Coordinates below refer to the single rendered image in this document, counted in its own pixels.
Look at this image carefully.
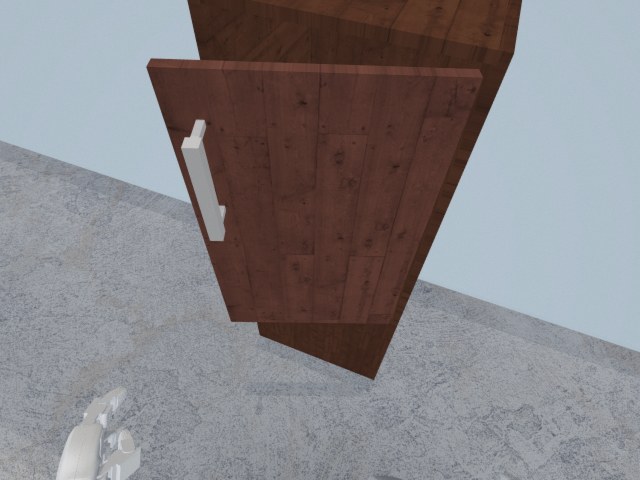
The handle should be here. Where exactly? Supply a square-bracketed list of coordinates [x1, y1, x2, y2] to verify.
[181, 120, 226, 241]

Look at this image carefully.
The cupboard door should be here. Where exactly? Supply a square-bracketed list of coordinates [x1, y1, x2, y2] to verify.
[146, 58, 483, 324]

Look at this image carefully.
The robot left hand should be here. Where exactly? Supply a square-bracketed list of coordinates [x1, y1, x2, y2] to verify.
[56, 386, 141, 480]

